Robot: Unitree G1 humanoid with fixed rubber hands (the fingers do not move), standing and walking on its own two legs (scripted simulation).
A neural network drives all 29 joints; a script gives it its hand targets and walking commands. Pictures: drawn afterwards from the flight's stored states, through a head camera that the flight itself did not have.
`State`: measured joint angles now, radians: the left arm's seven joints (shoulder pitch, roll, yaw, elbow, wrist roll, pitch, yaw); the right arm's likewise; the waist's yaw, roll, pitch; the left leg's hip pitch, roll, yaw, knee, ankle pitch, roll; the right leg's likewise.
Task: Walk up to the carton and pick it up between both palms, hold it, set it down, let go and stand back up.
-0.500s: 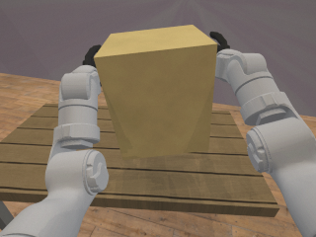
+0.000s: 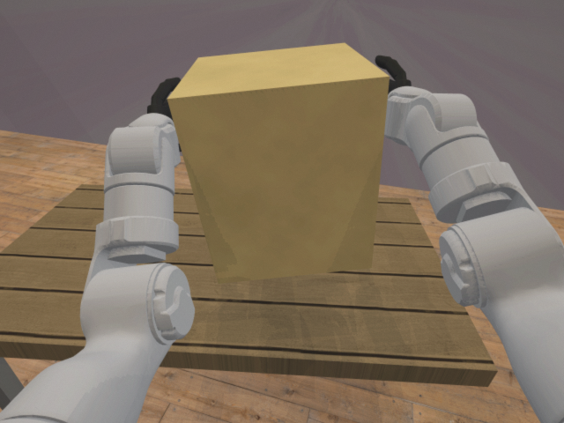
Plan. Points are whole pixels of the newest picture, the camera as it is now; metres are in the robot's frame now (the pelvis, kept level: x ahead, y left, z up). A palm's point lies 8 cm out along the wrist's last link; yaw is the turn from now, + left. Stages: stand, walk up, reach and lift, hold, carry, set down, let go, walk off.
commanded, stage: hold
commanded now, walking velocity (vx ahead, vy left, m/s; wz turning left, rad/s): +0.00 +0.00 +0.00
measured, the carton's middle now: (282, 160) +0.37 +0.01 +0.28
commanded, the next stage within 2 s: none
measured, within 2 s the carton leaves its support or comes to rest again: neither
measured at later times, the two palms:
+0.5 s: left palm (166, 133) +0.37 +0.16 +0.32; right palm (395, 111) +0.37 -0.14 +0.35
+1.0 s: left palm (162, 128) +0.37 +0.16 +0.33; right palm (394, 107) +0.37 -0.14 +0.36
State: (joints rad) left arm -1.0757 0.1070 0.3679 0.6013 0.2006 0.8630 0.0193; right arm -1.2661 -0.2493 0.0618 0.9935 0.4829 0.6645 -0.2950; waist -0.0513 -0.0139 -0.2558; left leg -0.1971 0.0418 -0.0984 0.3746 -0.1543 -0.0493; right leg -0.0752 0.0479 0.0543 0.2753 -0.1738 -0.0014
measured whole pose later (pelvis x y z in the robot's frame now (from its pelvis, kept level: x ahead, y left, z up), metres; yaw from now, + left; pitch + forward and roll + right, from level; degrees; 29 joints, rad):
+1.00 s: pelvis +0.00 +0.00 +0.00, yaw +0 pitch -2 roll -2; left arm -1.08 0.11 0.37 0.59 0.21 0.87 0.02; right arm -1.27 -0.25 0.07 1.00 0.49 0.67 -0.29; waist -0.05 -0.01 -0.26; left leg -0.19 0.04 -0.10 0.38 -0.16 -0.05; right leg -0.07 0.05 0.06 0.27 -0.18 0.00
